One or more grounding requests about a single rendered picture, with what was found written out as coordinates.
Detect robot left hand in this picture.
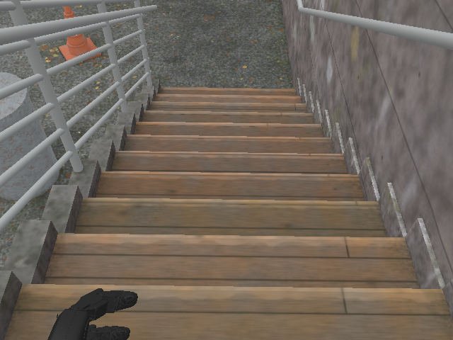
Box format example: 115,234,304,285
48,288,138,340

